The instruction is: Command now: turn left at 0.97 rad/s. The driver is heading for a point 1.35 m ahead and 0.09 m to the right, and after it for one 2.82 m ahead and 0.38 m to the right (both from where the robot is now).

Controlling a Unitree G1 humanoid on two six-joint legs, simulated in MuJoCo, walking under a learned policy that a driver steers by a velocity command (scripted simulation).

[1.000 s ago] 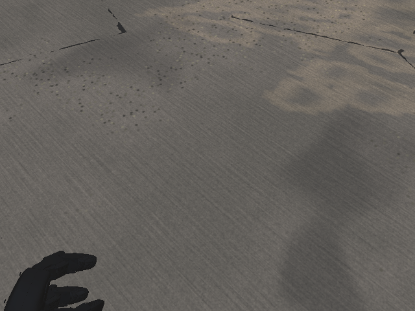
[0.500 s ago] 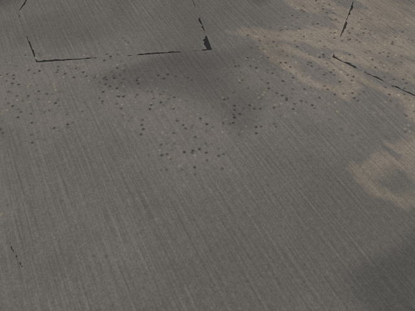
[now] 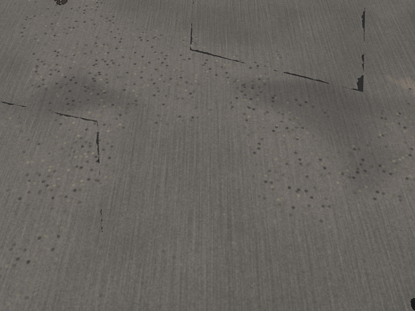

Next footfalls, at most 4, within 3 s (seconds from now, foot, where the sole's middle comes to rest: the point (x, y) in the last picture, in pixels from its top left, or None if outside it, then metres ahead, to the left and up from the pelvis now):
0.40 left None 0.00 0.12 -0.77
0.84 right None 0.03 -0.14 -0.77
1.32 left None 0.11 0.08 -0.77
2.02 left None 0.40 0.11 -0.77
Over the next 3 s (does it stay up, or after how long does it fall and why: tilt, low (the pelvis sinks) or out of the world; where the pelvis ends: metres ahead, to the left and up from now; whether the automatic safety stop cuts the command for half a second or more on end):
stays up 1.15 0.07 -0.01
